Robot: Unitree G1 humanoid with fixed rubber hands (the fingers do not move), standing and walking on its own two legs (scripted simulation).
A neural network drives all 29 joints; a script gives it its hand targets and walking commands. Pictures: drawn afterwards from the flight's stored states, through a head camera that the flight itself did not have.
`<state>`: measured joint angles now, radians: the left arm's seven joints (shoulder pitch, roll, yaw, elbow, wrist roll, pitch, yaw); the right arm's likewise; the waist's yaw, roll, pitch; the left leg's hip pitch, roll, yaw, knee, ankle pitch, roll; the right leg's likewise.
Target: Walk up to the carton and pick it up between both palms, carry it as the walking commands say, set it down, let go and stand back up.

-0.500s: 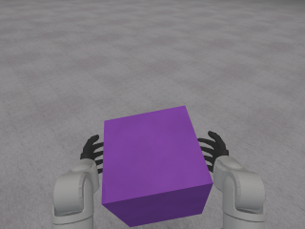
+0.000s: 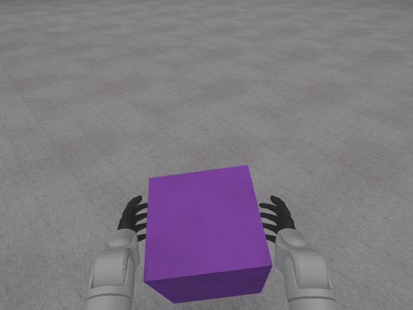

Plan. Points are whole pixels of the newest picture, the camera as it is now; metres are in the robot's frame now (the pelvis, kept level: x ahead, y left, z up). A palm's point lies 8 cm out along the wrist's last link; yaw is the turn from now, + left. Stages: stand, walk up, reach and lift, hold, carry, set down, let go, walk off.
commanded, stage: hold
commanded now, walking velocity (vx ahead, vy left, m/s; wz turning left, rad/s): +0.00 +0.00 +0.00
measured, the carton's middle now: (208, 239) +0.31 +0.00 -0.04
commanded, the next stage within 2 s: set down in 0.36 s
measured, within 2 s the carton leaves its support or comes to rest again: neither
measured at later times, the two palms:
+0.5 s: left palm (129, 238) +0.28 +0.15 +0.02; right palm (282, 236) +0.28 -0.14 +0.03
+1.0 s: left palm (132, 240) +0.31 +0.16 -0.03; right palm (270, 237) +0.31 -0.14 -0.02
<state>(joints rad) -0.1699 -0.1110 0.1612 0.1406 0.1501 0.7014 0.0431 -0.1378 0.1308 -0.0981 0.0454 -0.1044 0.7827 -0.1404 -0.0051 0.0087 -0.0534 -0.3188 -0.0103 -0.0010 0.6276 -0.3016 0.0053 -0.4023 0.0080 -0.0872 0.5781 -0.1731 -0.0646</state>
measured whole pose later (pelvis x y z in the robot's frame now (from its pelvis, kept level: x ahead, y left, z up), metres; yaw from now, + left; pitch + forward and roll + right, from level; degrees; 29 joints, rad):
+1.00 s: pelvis +0.02 +0.01 +0.00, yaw +0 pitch +1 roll +0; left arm -0.28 -0.14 0.33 0.49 0.19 0.38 0.00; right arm -0.26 0.13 -0.19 0.44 -0.16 0.45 -0.10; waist -0.02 0.01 0.06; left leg -0.33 -0.01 -0.01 0.64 -0.33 0.02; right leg -0.40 0.01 -0.09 0.58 -0.19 -0.06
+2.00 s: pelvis -0.03 +0.01 -0.09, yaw +0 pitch +24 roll +0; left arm -0.56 -0.02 0.10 0.65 0.07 -0.03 0.26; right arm -0.57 -0.03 -0.16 0.68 -0.08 -0.03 -0.16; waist -0.03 0.03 0.19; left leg -1.13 -0.01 -0.01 1.14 -0.43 0.02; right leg -1.20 0.00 -0.08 1.04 -0.26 -0.05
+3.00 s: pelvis -0.07 +0.01 -0.23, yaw +0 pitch +27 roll +0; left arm -1.04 0.09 0.12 0.68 -0.05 0.08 0.34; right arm -1.07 -0.19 -0.16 0.73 0.03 0.07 -0.17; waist -0.03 0.03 0.47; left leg -1.62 -0.03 0.00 1.73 -0.58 0.01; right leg -1.70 0.00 -0.06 1.62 -0.38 -0.05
